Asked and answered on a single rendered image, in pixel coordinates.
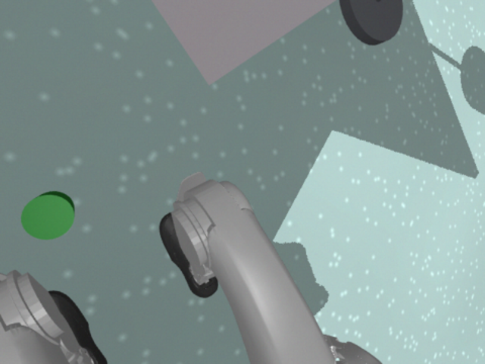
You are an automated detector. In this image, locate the right robot hand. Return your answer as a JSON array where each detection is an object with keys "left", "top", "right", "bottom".
[{"left": 324, "top": 334, "right": 383, "bottom": 364}]

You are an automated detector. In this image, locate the right robot foot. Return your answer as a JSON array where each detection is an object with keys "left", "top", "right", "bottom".
[{"left": 159, "top": 212, "right": 218, "bottom": 298}]

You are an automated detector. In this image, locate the left robot foot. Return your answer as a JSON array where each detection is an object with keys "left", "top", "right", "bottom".
[{"left": 48, "top": 290, "right": 108, "bottom": 364}]

